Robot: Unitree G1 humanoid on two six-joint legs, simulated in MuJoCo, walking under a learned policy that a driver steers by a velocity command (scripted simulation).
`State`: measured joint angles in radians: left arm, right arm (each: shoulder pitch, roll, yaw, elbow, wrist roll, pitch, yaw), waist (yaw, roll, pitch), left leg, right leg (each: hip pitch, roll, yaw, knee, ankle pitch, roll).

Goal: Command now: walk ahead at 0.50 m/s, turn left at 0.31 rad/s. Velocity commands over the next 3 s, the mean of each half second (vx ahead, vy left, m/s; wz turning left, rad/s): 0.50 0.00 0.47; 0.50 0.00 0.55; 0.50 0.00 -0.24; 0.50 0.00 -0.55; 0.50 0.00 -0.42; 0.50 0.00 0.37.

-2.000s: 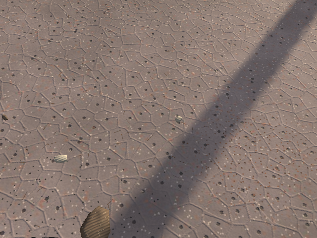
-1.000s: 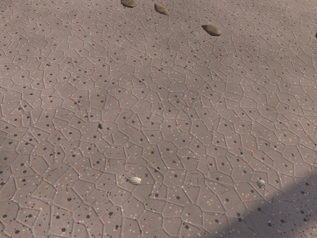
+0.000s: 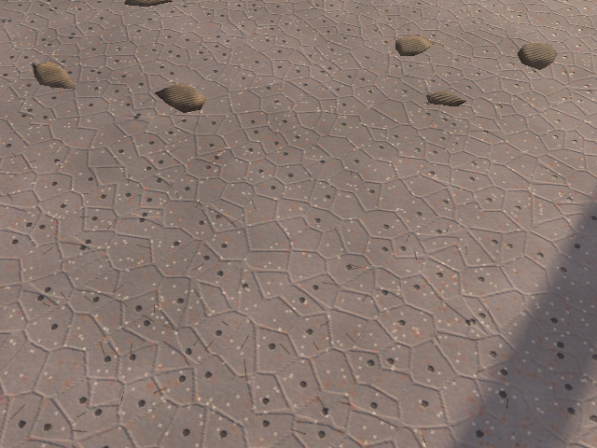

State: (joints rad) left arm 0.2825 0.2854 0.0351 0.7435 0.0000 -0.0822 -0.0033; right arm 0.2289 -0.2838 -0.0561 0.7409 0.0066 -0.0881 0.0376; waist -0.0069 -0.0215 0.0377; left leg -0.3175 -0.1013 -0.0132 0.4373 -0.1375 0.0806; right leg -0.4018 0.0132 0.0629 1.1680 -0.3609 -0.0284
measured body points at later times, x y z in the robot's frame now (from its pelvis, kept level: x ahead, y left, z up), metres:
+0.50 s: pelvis +0.28 -0.04 +0.00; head +0.30 -0.04 +0.45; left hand +0.34 +0.26 -0.09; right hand +0.45 -0.29 -0.11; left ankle +0.20 +0.09 -0.65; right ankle +0.33 -0.14 -0.74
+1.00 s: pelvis +0.50 +0.12 +0.00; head +0.53 +0.15 +0.45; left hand +0.45 +0.42 -0.11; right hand +0.77 -0.03 -0.09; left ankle +0.50 +0.20 -0.74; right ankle +0.55 -0.06 -0.65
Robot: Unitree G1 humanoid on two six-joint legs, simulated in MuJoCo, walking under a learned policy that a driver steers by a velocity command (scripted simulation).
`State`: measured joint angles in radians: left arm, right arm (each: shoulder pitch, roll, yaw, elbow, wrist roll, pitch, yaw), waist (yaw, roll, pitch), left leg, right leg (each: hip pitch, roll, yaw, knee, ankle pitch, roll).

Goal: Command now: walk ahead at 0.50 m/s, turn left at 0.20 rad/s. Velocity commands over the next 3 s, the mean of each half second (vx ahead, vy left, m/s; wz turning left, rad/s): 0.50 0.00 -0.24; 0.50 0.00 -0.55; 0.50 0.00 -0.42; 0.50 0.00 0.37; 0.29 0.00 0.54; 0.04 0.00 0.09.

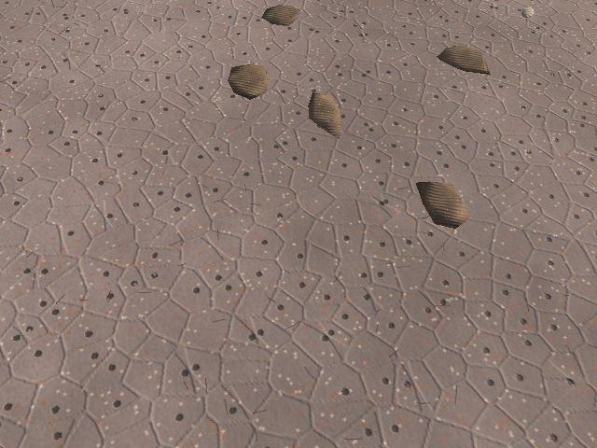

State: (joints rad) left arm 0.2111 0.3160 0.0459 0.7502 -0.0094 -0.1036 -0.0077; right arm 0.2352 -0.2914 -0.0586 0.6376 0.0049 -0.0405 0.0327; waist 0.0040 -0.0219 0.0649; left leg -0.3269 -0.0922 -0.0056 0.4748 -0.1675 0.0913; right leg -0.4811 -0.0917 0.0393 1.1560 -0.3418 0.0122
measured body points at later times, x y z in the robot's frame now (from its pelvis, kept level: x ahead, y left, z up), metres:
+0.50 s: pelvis +0.29 -0.08 -0.01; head +0.33 -0.09 +0.44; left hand +0.50 +0.15 -0.10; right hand +0.32 -0.37 -0.13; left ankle +0.16 +0.08 -0.64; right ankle +0.35 -0.17 -0.74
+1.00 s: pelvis +0.58 -0.11 +0.00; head +0.60 -0.10 +0.45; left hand +0.79 +0.10 -0.12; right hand +0.58 -0.42 -0.08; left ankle +0.67 -0.03 -0.74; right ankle +0.45 -0.19 -0.65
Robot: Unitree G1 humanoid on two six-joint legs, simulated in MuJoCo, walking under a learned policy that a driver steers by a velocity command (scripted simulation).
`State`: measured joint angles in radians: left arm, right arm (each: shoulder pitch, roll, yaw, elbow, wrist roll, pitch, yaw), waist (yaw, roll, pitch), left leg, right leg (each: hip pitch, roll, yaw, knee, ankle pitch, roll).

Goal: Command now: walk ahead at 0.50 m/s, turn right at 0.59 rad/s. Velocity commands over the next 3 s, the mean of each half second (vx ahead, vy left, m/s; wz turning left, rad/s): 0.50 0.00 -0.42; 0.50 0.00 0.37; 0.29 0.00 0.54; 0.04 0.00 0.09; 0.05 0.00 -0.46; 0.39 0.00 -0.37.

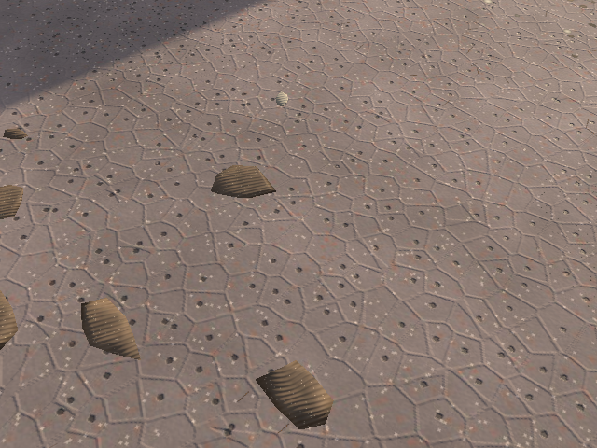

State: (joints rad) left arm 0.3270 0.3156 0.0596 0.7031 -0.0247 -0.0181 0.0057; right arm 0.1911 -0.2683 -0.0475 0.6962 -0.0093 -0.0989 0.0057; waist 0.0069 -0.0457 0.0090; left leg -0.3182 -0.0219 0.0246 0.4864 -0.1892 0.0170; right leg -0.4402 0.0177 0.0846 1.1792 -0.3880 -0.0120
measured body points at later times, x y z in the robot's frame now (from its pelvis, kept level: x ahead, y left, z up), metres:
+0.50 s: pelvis +0.26 -0.08 +0.00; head +0.30 -0.10 +0.44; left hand +0.49 +0.14 -0.09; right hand +0.25 -0.37 -0.14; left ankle +0.18 +0.10 -0.64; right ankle +0.30 -0.17 -0.74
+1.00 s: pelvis +0.55 -0.06 -0.02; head +0.59 -0.06 +0.43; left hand +0.61 +0.22 -0.14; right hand +0.72 -0.33 -0.11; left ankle +0.63 +0.01 -0.73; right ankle +0.37 -0.20 -0.64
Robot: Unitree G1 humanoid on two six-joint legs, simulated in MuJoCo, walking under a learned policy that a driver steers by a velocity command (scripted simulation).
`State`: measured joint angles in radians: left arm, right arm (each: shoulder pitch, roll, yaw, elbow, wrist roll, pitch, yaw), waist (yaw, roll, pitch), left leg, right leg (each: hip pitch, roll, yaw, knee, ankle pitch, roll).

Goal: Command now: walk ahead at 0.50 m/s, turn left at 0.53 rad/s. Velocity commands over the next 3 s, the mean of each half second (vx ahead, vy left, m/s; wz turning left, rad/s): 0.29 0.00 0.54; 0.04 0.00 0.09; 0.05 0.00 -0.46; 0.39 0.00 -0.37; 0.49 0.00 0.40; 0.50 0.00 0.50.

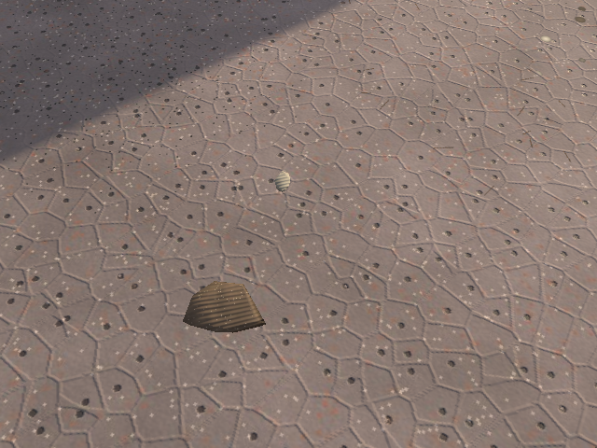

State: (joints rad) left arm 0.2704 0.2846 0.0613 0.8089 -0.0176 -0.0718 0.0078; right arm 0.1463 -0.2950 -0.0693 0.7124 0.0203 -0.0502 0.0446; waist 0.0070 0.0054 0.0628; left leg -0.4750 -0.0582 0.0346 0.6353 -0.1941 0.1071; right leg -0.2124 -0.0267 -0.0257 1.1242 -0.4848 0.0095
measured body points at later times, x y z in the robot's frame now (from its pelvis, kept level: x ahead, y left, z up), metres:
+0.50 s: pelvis +0.23 -0.03 +0.01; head +0.27 -0.03 +0.46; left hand +0.34 +0.27 -0.07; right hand +0.42 -0.28 -0.10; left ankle +0.12 +0.07 -0.64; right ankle +0.36 -0.10 -0.72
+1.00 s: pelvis +0.28 +0.00 +0.01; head +0.29 +0.01 +0.46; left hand +0.30 +0.30 -0.11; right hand +0.49 -0.19 -0.09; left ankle +0.23 +0.11 -0.72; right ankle +0.36 -0.10 -0.72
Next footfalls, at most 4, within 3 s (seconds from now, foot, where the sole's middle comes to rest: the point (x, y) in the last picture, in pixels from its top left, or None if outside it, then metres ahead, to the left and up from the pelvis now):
0.36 right None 0.40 -0.09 -0.76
0.74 left None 0.26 0.12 -0.76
1.48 left None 0.32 0.13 -0.76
1.96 right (400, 398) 0.54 -0.19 -0.76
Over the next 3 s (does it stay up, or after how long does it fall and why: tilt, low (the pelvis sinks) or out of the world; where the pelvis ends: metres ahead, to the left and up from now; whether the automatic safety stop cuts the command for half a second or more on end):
stays up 1.03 -0.07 0.00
